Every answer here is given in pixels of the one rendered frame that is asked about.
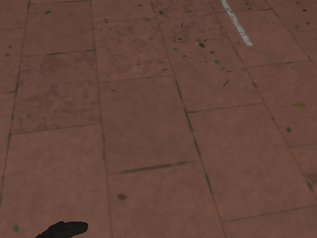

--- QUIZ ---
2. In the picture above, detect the left robot hand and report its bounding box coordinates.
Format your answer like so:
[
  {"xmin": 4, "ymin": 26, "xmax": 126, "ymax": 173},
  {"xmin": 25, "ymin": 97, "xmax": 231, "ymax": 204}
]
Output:
[{"xmin": 36, "ymin": 221, "xmax": 88, "ymax": 238}]

